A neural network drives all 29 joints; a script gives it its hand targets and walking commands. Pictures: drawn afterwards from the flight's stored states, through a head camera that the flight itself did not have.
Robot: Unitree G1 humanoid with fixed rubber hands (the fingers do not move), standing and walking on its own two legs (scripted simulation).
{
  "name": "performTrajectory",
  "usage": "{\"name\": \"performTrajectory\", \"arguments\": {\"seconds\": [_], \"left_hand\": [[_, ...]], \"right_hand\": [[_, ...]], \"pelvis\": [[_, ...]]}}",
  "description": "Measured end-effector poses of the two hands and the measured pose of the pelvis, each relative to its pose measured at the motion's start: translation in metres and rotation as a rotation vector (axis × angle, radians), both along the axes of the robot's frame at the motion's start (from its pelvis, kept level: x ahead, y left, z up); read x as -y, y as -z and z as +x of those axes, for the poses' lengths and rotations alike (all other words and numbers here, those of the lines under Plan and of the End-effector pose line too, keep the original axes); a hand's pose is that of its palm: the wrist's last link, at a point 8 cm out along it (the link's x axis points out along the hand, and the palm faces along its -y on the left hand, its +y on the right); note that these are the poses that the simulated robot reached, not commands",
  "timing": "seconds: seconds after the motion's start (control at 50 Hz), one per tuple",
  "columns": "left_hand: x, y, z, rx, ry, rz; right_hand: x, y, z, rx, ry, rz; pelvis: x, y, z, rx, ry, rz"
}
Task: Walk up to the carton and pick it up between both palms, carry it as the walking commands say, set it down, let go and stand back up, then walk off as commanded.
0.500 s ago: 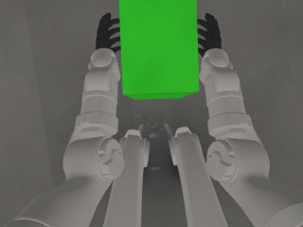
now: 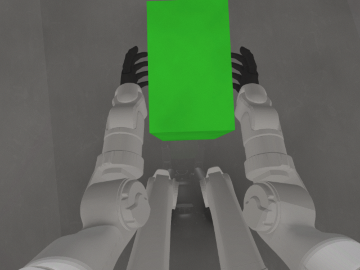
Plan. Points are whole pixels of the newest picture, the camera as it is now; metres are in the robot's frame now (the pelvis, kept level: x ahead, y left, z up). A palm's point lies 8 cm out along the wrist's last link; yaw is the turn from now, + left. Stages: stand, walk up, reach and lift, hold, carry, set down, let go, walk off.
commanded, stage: reach and lift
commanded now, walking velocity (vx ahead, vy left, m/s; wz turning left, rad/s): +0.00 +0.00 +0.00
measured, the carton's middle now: (188, 85) +0.50 -0.01 -0.13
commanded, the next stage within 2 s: none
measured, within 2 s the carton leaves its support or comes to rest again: neither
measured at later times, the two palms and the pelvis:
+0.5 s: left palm (124, 81) +0.46 +0.11 +0.01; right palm (261, 83) +0.44 -0.13 +0.01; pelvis +0.02 +0.00 +0.06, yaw +0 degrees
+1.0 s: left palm (115, 73) +0.44 +0.11 +0.08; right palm (285, 77) +0.42 -0.14 +0.08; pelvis +0.05 -0.01 +0.13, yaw +0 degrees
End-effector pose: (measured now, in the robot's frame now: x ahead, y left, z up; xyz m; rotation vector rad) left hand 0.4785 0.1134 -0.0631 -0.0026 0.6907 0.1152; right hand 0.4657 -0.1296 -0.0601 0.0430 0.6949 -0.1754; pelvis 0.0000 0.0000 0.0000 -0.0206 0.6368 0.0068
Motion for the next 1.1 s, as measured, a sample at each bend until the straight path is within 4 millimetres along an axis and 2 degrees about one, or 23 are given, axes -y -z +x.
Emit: {"name": "performTrajectory", "arguments": {"seconds": [1.1], "left_hand": [[0.008,-0.156,-0.042,0.024,0.004,-0.009]], "right_hand": [[0.008,-0.153,-0.047,0.025,0.012,-0.004]], "pelvis": [[0.005,-0.139,0.048,0.227,0.008,0.010]]}}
